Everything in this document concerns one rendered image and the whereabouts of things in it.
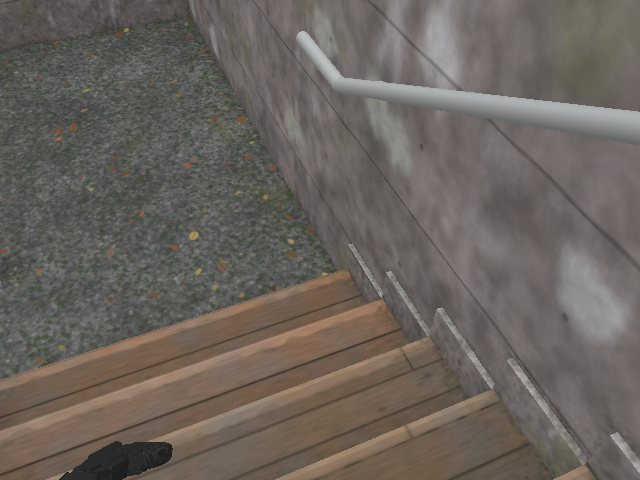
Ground stairs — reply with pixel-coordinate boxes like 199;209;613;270
0;269;596;480

